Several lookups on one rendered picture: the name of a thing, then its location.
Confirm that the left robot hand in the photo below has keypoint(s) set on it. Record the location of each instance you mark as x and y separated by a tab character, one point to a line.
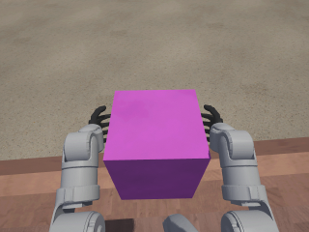
96	119

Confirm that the robot right upper arm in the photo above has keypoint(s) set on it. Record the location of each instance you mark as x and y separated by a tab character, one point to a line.
247	221

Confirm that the right robot thigh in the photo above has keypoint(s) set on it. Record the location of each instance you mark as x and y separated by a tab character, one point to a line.
178	223

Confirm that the right robot hand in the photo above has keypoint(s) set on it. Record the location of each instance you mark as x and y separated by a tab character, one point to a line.
214	118

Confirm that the robot left forearm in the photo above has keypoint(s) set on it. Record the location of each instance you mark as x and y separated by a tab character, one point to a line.
79	176

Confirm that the robot right forearm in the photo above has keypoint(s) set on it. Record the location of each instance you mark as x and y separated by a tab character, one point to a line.
241	179

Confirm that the carton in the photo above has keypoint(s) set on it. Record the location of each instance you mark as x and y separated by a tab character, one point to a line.
156	145

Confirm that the robot left upper arm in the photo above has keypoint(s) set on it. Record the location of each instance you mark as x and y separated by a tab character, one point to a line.
89	221

